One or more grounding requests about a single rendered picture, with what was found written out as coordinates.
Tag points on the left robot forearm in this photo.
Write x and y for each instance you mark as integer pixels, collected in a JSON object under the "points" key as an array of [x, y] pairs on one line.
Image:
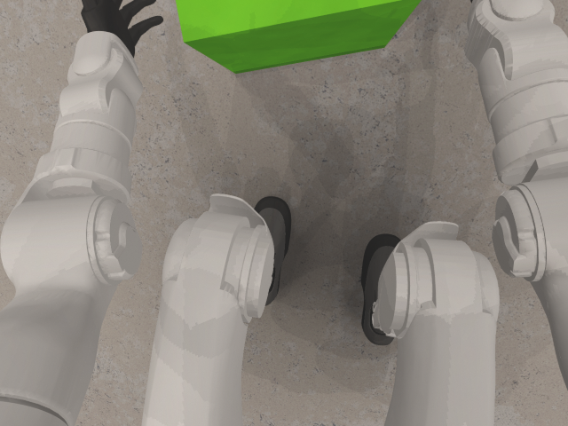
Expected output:
{"points": [[93, 136]]}

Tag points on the robot left hand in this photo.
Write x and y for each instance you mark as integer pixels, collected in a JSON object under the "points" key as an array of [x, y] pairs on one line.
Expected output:
{"points": [[104, 15]]}

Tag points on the right robot shin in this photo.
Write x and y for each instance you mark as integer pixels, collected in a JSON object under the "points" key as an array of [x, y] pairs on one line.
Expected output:
{"points": [[444, 231]]}

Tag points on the left robot upper arm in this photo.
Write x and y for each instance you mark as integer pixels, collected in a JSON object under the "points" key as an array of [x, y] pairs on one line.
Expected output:
{"points": [[65, 258]]}

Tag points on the right robot forearm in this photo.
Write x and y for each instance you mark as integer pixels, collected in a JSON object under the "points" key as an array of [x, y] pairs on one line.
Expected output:
{"points": [[521, 58]]}

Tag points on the carton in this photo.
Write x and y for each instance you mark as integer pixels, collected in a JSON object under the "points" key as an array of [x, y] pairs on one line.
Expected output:
{"points": [[248, 35]]}

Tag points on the right robot upper arm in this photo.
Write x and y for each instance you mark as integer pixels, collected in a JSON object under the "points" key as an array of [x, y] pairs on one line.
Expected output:
{"points": [[530, 240]]}

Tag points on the robot left thigh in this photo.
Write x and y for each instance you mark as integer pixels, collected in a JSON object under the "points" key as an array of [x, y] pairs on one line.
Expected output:
{"points": [[224, 278]]}

